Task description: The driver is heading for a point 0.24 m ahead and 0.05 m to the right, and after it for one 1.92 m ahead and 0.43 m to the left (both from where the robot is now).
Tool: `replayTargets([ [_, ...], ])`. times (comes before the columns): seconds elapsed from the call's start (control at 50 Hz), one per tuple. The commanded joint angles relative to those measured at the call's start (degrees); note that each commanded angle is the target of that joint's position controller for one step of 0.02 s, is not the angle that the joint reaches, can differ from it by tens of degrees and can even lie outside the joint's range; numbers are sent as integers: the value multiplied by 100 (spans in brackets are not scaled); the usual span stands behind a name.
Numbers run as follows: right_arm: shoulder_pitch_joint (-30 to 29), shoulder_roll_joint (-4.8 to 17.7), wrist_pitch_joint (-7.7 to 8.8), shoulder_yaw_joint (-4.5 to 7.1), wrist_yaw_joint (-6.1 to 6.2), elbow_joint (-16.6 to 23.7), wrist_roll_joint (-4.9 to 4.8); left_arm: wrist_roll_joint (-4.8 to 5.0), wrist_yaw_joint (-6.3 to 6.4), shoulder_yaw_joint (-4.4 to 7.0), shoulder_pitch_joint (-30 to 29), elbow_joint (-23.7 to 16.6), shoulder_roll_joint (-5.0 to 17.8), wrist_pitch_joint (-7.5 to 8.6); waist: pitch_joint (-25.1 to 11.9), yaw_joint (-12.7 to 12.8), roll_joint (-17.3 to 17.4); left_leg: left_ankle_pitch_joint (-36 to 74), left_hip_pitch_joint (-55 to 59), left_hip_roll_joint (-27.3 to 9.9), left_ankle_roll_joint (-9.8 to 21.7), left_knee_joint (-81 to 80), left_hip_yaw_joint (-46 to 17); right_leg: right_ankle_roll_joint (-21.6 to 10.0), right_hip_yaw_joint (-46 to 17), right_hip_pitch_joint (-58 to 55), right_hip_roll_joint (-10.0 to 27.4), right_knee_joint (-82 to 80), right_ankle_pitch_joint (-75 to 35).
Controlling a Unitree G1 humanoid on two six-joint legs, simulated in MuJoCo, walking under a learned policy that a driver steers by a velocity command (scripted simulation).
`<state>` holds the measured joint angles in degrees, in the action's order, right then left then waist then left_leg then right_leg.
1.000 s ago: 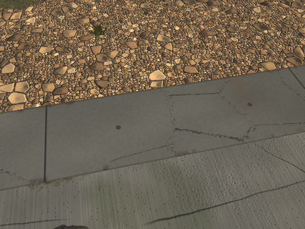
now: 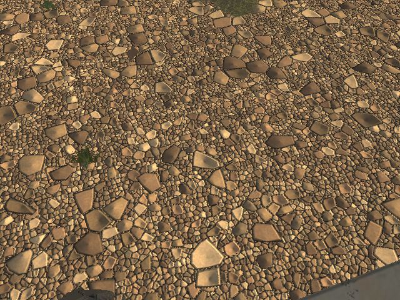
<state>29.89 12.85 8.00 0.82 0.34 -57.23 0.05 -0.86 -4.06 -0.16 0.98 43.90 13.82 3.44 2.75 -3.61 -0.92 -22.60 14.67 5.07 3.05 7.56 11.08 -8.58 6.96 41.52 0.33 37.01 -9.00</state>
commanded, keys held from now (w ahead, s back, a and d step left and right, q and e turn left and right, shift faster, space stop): q+shift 0.72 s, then shift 0.02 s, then e+shift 0.26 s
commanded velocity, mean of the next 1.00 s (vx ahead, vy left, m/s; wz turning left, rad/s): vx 0.24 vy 0.00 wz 0.39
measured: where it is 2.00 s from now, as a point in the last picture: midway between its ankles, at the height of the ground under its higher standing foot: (185, 238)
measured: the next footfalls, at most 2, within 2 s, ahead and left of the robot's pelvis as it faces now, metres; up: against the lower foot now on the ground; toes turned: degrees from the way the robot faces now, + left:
right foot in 0.06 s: +0.26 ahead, -0.05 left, +0.00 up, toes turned -5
left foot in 0.62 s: +0.57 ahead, +0.18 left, -0.18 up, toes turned +24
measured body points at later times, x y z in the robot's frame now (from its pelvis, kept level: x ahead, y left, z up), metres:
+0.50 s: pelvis +0.35 +0.03 -0.04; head +0.37 +0.03 +0.41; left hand +0.33 +0.27 -0.17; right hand +0.52 -0.18 -0.16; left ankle +0.51 +0.21 -0.74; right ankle +0.22 -0.05 -0.72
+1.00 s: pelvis +0.53 +0.05 -0.18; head +0.53 +0.05 +0.27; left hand +0.53 +0.33 -0.28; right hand +0.80 -0.08 -0.27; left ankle +0.54 +0.16 -0.90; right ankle +0.63 -0.07 -0.88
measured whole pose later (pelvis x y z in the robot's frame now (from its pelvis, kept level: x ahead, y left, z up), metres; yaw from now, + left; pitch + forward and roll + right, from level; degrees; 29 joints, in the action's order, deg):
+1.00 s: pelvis +0.53 +0.05 -0.18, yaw +25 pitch +1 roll +1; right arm 5.2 11.6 -1.5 1.0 1.6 -42.4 1.1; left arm 0.6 1.6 1.9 13.7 39.8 12.9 -1.9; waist -2.0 2.1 -1.8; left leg -13.3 -22.6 3.3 3.0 34.3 1.3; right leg 3.1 -2.5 27.0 3.7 45.1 13.8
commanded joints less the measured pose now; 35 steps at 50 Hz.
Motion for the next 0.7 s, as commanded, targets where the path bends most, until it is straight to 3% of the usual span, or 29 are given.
replayTargets([
  [0.02, -237, 1330, -108, 256, 257, 328, 23, -106, 32, 229, 1271, 166, 748, -16, -389, 1037, 840, 8850, -1455, -1524, -386, 2016, 172, -174, 355, -3014, -872, 149, 746],
  [0.04, -959, 1436, -191, 282, 322, 445, 102, -153, 127, 396, 3244, 795, 1002, -22, -1012, 2094, 969, 8956, -2199, -1805, -433, 3967, -57, -515, -481, -4676, -528, 595, 310],
  [0.06, -1158, 1432, -255, 331, 294, 481, -34, -90, 248, 502, 3611, 837, 1267, -10, -1021, 2244, 377, 5890, -2412, -966, -314, 6359, 145, -786, -1000, -4680, -120, -838, 657],
  [0.08, 55, 364, -232, 120, 190, 557, 64, -165, 299, 506, 2974, 789, 1507, 30, -1455, 850, -1579, -1408, -4362, -204, -213, 8404, -462, -1051, -2467, -6413, 1451, 264, -3284],
  [0.1, 496, 422, -218, 87, 208, 551, -267, -97, 256, 511, 2971, 580, 1344, 91, -2702, 1012, -758, -1337, -5244, -12, -70, 9125, -1884, -1941, -4019, -7100, 2357, -136, -3595],
  [0.12, -30, 798, -214, 166, 223, 547, -194, 11, 304, 504, 2501, 448, 1109, 95, -1911, 910, 237, -465, -5227, -393, -21, 8449, -1876, -1701, -3472, -5881, 2128, -867, -2743],
  [0.14, -332, 952, -116, 51, -220, 801, 592, -489, 73, 175, 2060, 660, 279, 393, -686, 938, 667, -267, -5625, -780, -208, 8065, -2615, -1669, -3273, -4510, 2145, -895, -1958],
  [0.16, -374, 904, -103, 101, -268, 736, 674, -487, 142, 303, 2113, 834, 354, 383, -700, 791, 537, -341, -5247, -992, -330, 7396, -2436, -1614, -2725, -3996, 2012, -981, -2898],
  [0.18, -504, 522, -143, -7, -283, 885, 694, -489, 191, 289, 1935, 871, 496, 404, -449, 326, 324, -274, -4903, -1242, -395, 6940, -2103, -1378, -2125, -3022, 1830, -1216, -2853],
  [0.2, -596, 335, -212, -65, -315, 867, 567, -402, 219, 259, 1457, 709, 301, 473, -240, 128, 208, -174, -4514, -1381, -450, 6607, -1930, -1123, -1666, -2092, 1668, -1592, -2543],
  [0.22, -676, 372, -233, -84, -352, 926, 531, -348, 251, 232, 1307, 620, 273, 513, -489, 92, 239, -93, -4322, -1327, -578, 6251, -1711, -999, -1275, -1816, 1425, -1748, -2444],
  [0.24, -591, 234, -302, -108, -415, 899, 537, -386, 248, 332, 1278, 542, 631, 501, -734, 57, 57, 267, -4044, -1218, -728, 6312, -1415, -967, -736, -1707, 1167, -1779, -2316],
  [0.26, -92, -42, -320, -230, -584, 776, 625, -567, 329, 416, 1177, 493, 825, 511, -749, 13, 145, 1013, -3921, -1146, -717, 6656, -1383, -856, -433, -1581, 1008, -1621, -2142],
  [0.28, -302, 65, -315, -177, -662, 910, 580, -622, 404, 407, 1135, 392, 815, 544, -638, 93, 230, 1316, -4159, -1137, -706, 6673, -1331, -782, -214, -1614, 1077, -1596, -2109],
  [0.3, -710, 217, -268, -133, -682, 1101, 639, -560, 588, 209, 910, 320, 354, 592, -475, 169, 204, 2072, -4639, -1392, -657, 5835, -1745, -467, -204, -1791, 1047, -1818, -624],
  [0.34, -1315, 435, -283, -18, -692, 1254, 551, -292, 773, 168, 1572, 572, 455, 640, -332, 391, 113, 3870, -5146, -1519, -540, 4301, -1770, -206, 202, -2577, 755, -1145, 271],
  [0.36, -1551, 449, -297, 18, -688, 1232, 509, -308, 823, 183, 1953, 586, 544, 629, -316, 615, 33, 4738, -5124, -1370, -507, 3770, -1547, -21, 383, -2833, 556, -836, 419],
  [0.38, -1720, 419, -305, 47, -688, 1251, 475, -355, 805, 182, 2199, 583, 576, 563, -227, 700, -198, 4893, -5010, -1256, -458, 3453, -1314, 29, 443, -2923, 580, -681, 264],
  [0.44, -2256, 533, -316, 104, -703, 1361, 456, -303, 754, 69, 2887, 607, 347, 468, 225, 874, -141, 4769, -5561, -1303, -352, 2429, -1108, 118, -10, -3551, 1095, -273, 589],
  [0.5, -2460, 439, -376, 92, -669, 1316, 604, -343, 761, 56, 3307, 715, 391, 415, 542, 939, 22, 4593, -6004, -1487, -226, 1741, -1093, 530, -307, -4144, 1572, 99, 1164],
  [0.52, -3395, 495, -566, 219, -762, 1833, -501, 482, 1002, 400, 2435, 496, 914, 145, 640, 1147, -201, 4917, -6125, -901, -363, 2057, -792, 470, 249, -3700, 1367, 1082, 648],
  [0.54, -3335, 342, -661, 163, -803, 1857, -514, 482, 1080, 327, 2491, 378, 732, -17, 345, 1062, 55, 4963, -5815, -794, -391, 1947, -608, 531, 479, -3601, 1315, 1623, 837],
  [0.58, -2438, 348, -843, 277, -783, 1619, -293, 372, 1058, 330, 2219, 138, 605, -162, -27, 655, 83, 4958, -4165, -571, -283, 1624, -321, 679, 790, -2769, 1314, 2761, 634],
  [0.6, -1329, 611, -938, 468, -685, 1300, -210, 321, 935, 375, 2152, 161, 696, -134, -752, 194, 143, 5416, -2522, -406, -62, 1752, -315, 753, 828, -2449, 1185, 3833, 237],
  [0.62, 341, 895, -941, 613, -518, 772, -95, 454, 760, 342, 1533, 9, 691, -76, -1077, -879, 244, 6363, -559, -493, 437, 1015, -453, 1097, 1089, -1273, 798, 5736, 947],
  [0.64, 969, 1251, -948, 690, -303, 490, -13, 376, 622, 276, 1381, -32, 278, 30, -826, -1082, 1564, 8193, 900, -1084, 952, 1447, -1180, 1420, 1016, 546, -179, 8405, 6020],
  [0.66, 318, 1893, -733, 684, -240, 823, 297, 384, 498, 119, 2179, -553, 2, 138, -2268, -283, 1910, 10521, 2655, -2464, 2177, 3221, -3321, 1562, -666, 2230, -203, 9494, 6428],
  [0.68, -480, 1793, -728, 711, -179, 1476, 186, 186, 465, 105, 1878, -821, 529, 182, -3356, -499, 917, 8934, 2527, -2815, 2527, 2750, -3781, 1363, -1408, 2265, 173, 8837, 5510],
  [0.7, -1214, 1612, -846, 636, -144, 1751, 39, 114, 525, 165, 1736, -937, 709, 144, -3078, -159, 83, 7271, 1483, -2685, 2384, 2378, -3754, 1279, -1431, 2127, 297, 8581, 5005],
])
Keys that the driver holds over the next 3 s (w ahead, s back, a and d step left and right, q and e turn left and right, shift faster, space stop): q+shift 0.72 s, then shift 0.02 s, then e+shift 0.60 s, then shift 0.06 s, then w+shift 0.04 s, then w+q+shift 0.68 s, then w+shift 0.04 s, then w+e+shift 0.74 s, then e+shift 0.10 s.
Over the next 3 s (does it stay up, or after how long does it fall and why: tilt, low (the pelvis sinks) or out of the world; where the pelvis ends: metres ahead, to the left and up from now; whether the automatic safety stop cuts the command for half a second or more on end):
stays up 1.57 0.48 -0.17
